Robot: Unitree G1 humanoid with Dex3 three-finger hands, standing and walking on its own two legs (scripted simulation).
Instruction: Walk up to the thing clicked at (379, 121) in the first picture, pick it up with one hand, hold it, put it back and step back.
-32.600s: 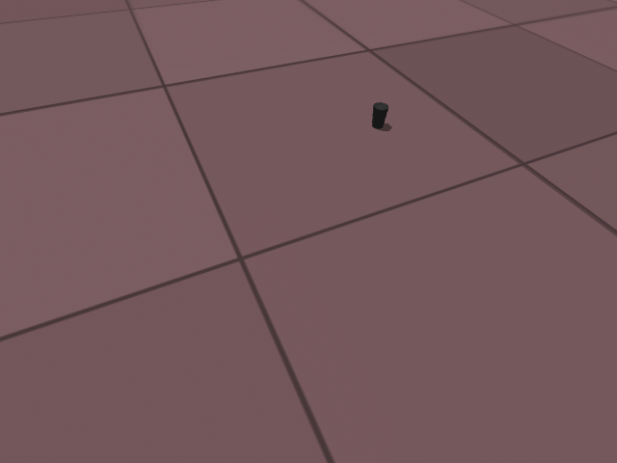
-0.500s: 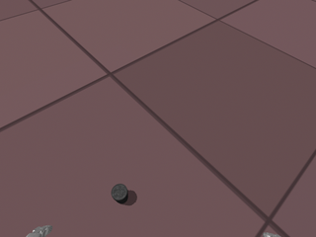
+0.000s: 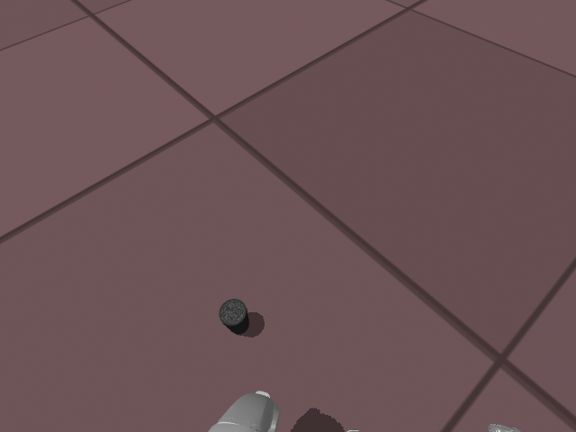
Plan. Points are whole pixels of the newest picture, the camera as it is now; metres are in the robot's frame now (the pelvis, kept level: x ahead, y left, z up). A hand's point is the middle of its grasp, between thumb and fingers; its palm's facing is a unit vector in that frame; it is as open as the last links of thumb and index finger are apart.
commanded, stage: step back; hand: left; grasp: from the side
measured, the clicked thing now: (236, 318) +0.50 +0.24 -0.70
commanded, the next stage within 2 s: none
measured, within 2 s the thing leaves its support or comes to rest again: neither
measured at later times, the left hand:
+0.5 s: hand out of the picture -0.05 +0.31 -0.15, palm faces +0.04 -0.92 -0.39, open 7.4 cm
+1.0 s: hand out of the picture -0.18 +0.30 -0.14, palm faces +0.02 -0.90 -0.43, open 7.4 cm
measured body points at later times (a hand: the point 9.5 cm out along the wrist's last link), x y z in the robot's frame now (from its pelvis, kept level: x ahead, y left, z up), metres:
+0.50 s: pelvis -0.14 +0.03 +0.00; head -0.08 +0.06 +0.44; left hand -0.05 +0.36 -0.12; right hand +0.00 -0.27 -0.10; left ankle -0.09 +0.14 -0.73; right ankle -0.18 -0.11 -0.64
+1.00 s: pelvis -0.31 +0.03 -0.01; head -0.25 +0.03 +0.43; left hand -0.18 +0.35 -0.11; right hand -0.24 -0.30 -0.13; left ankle -0.32 +0.14 -0.73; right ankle -0.24 -0.11 -0.73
